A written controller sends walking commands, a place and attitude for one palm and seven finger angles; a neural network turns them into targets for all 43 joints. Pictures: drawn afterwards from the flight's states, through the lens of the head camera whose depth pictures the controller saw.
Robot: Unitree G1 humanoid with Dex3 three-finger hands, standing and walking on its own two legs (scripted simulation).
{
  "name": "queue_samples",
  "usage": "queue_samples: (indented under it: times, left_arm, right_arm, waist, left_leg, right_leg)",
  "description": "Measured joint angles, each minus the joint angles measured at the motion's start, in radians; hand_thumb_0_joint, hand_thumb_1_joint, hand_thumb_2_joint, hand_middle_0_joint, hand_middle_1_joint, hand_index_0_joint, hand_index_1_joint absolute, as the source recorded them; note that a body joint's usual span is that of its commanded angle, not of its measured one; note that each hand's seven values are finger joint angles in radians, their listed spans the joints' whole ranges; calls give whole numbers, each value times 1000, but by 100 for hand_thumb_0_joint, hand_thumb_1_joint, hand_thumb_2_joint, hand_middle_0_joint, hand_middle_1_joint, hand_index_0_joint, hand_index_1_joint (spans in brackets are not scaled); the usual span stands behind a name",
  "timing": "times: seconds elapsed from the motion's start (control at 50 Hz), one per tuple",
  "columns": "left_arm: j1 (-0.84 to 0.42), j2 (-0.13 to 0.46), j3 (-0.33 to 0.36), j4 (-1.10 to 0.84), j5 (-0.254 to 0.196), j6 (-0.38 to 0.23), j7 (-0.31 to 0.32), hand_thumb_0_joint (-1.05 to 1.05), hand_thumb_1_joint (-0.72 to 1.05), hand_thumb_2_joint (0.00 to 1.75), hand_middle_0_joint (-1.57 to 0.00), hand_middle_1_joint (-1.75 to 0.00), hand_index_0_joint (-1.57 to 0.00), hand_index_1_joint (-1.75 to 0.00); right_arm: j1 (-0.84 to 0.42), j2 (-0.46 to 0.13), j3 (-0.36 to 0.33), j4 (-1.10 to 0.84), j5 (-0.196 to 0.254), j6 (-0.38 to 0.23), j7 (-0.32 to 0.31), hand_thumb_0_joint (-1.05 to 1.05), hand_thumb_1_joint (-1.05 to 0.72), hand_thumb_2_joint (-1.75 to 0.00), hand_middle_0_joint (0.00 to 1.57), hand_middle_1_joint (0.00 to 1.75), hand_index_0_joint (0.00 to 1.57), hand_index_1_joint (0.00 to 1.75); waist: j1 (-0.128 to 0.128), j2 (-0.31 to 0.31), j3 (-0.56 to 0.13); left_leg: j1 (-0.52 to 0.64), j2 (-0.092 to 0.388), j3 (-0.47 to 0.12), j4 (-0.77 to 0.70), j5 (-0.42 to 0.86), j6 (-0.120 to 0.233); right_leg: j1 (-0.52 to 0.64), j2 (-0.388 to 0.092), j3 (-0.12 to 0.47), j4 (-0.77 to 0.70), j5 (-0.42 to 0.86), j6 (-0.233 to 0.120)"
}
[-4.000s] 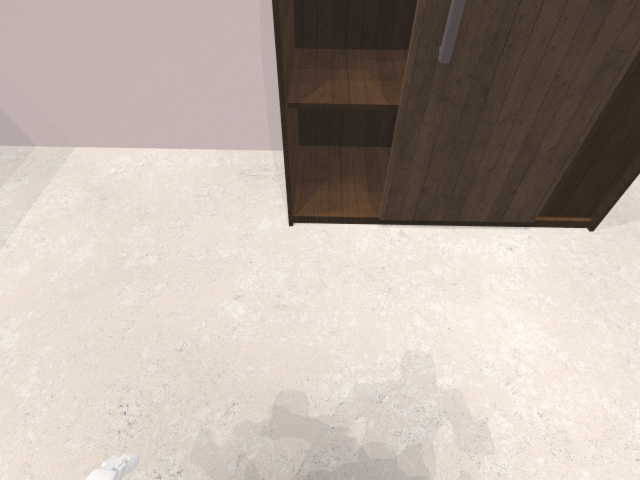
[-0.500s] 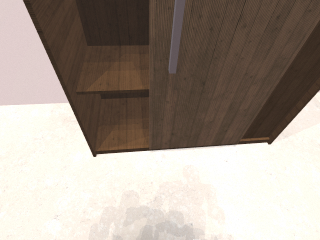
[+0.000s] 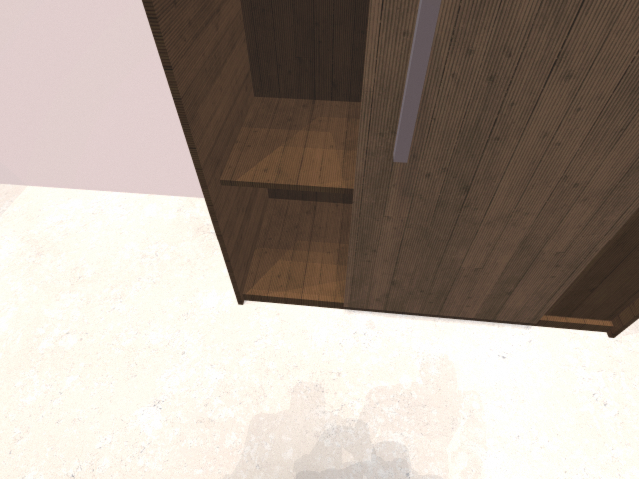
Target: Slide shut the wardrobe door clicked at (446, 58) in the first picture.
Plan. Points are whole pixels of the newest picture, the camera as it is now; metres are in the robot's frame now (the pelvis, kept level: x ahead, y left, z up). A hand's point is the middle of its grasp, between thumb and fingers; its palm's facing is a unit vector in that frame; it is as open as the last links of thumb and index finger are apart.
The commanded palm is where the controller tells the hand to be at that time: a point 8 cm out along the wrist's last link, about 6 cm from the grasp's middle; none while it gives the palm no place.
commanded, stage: take the last steps up to it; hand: right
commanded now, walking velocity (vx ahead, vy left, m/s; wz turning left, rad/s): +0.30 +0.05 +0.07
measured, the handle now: (413, 78) +0.75 -0.08 +0.14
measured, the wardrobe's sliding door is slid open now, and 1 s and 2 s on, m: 0.37 0.37 0.37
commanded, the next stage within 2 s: come to a stop and stand still in 0.66 s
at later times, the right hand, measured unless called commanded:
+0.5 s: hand out of the picture +0.05 -0.15 -0.20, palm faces +0.09 +0.99 -0.14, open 7.3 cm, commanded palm none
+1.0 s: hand (436, 374) +0.33 -0.16 -0.17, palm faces -0.01 +0.97 -0.24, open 7.3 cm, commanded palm none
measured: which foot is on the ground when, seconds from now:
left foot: up 0.00-0.08, down 0.10-0.50, up 0.52-0.88, down 0.90-1.00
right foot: down 0.00-0.10, up 0.12-0.48, down 0.50-0.94, up 0.96-1.00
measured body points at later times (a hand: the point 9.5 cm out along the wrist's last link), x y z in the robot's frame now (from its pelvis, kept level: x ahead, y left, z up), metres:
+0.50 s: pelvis +0.13 +0.01 -0.02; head +0.15 -0.01 +0.43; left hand +0.22 +0.24 -0.16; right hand +0.04 -0.20 -0.18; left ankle +0.01 +0.13 -0.74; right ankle +0.22 -0.09 -0.75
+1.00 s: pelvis +0.26 +0.02 -0.01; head +0.28 +0.05 +0.44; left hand +0.24 +0.24 -0.19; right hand +0.33 -0.21 -0.15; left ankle +0.31 +0.13 -0.75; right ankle +0.22 -0.09 -0.74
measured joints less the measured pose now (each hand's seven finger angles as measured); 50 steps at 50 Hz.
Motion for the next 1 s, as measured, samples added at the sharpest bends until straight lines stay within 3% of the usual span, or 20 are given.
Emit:
queue_samples:
  times: [0.1,0.16,0.2,0.26,0.38,0.48,0.52,0.58,0.64,0.72,0.82,0.9,1.0]
  left_arm:
    - [59,25,15,53,-5,10,-7,1,91,90,-20,-30,-20,-30]
    - [67,43,17,96,-10,39,-15,1,91,90,-20,-30,-20,-30]
    - [56,46,23,105,-8,50,-23,1,91,90,-20,-30,-20,-30]
    - [22,48,33,84,-5,41,-29,1,91,90,-20,-30,-19,-30]
    - [-80,38,35,24,-11,22,-42,1,92,90,-19,-30,-19,-30]
    - [-154,23,22,-10,-13,-4,-45,1,92,90,-19,-30,-19,-30]
    - [-176,18,18,-24,-6,-29,-37,1,91,90,-19,-30,-19,-30]
    - [-186,0,9,-32,-9,-39,-24,1,91,90,-20,-30,-19,-30]
    - [-164,-16,15,-24,-19,-46,-3,0,93,90,-20,-30,-20,-30]
    - [-121,3,16,0,-18,-40,0,-1,96,90,-20,-30,-20,-30]
    - [-67,0,11,33,-13,-19,-7,0,94,90,-20,-30,-20,-30]
    - [-35,-15,1,66,-18,0,-2,0,93,90,-20,-30,-20,-30]
    - [-48,-9,8,77,-32,39,-2,1,92,90,-20,-30,-19,-30]
  right_arm:
    - [-9,23,7,-2,2,-43,1,1,-91,-90,20,30,20,30]
    - [6,49,16,10,7,-81,-17,1,-91,-90,20,30,20,30]
    - [42,49,6,15,12,-98,-36,0,-93,-90,20,30,21,30]
    - [94,39,9,45,7,-105,-46,0,-94,-90,20,30,21,30]
    - [182,46,25,114,1,-111,-46,0,-93,-90,20,30,20,30]
    - [233,52,27,151,1,-106,-43,1,-92,-90,20,30,20,30]
    - [245,56,26,159,9,-96,-40,1,-92,-90,20,30,20,30]
    - [220,53,23,160,10,-75,-38,1,-91,-90,20,30,20,30]
    - [174,46,15,137,3,-72,-32,1,-91,-90,20,30,20,30]
    - [118,46,9,81,-1,-71,-33,1,-92,-90,20,29,20,30]
    - [60,28,6,44,-3,-65,-42,2,-94,-90,20,29,20,30]
    - [32,16,19,32,2,-78,-51,1,-94,-90,19,29,20,30]
    - [-10,49,41,37,8,-77,-63,1,-92,-90,20,29,20,30]
  waist:
    - [8,-17,-6]
    - [-8,-46,-7]
    - [-21,-44,-19]
    - [-21,-38,-24]
    - [-38,-24,-3]
    - [-70,1,23]
    - [-74,13,35]
    - [-79,31,46]
    - [-74,39,39]
    - [-69,32,13]
    - [-47,22,2]
    - [-40,23,11]
    - [-18,-39,25]
  left_leg:
    - [124,-8,31,-286,116,32]
    - [152,-31,54,-278,147,38]
    - [189,-39,56,-316,140,43]
    - [249,-47,61,-387,153,42]
    - [331,-53,60,-448,132,31]
    - [367,-31,56,-379,37,-3]
    - [300,-6,44,-183,-32,5]
    - [106,2,-6,233,-50,33]
    - [-40,27,-3,360,41,33]
    - [-130,53,12,241,109,20]
    - [-112,57,19,16,147,11]
    - [-1,46,16,-218,283,11]
    - [10,18,52,-215,215,34]
  right_leg:
    - [-21,-22,0,102,-69,33]
    - [-122,-33,63,375,-218,22]
    - [-202,-28,85,525,-195,19]
    - [-296,-38,84,596,-113,30]
    - [-366,-51,72,462,-15,34]
    - [-281,-20,46,251,20,10]
    - [-251,-6,31,231,63,-30]
    - [-214,6,-2,252,-5,-46]
    - [-140,28,-19,156,13,-38]
    - [-62,48,-26,43,37,-44]
    - [-1,56,-20,3,16,-27]
    - [9,56,-15,78,-54,4]
    - [-45,26,47,206,-172,33]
